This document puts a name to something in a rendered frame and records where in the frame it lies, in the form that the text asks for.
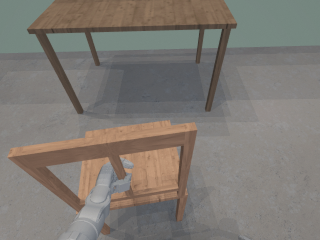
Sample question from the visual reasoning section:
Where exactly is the table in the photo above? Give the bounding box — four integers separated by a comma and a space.
27, 0, 237, 114

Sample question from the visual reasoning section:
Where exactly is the left robot forearm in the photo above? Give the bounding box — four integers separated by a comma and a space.
57, 185, 112, 240

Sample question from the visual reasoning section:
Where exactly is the chair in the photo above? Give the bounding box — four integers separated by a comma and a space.
7, 120, 197, 235

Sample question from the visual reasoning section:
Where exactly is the robot left hand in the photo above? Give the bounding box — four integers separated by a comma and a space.
95, 157, 134, 194

